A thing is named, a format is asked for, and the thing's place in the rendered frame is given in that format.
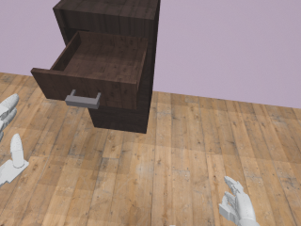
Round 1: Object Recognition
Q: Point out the cabinet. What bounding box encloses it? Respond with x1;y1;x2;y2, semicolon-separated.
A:
53;0;161;134

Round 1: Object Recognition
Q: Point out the drawer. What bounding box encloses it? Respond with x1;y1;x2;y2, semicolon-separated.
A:
30;30;149;110

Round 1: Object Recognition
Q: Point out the robot left hand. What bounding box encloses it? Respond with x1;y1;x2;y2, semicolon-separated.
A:
0;93;29;187

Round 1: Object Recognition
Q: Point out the robot right hand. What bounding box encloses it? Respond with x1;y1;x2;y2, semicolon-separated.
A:
219;176;257;225

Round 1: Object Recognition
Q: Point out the handle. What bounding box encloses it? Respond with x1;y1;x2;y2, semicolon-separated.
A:
65;89;102;109

